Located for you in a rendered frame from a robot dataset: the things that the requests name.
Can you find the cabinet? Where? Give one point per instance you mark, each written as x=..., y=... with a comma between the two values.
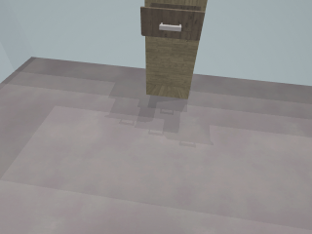
x=169, y=62

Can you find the drawer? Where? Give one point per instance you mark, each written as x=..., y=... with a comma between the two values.
x=191, y=19

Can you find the handle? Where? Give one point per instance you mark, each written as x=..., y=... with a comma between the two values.
x=170, y=27

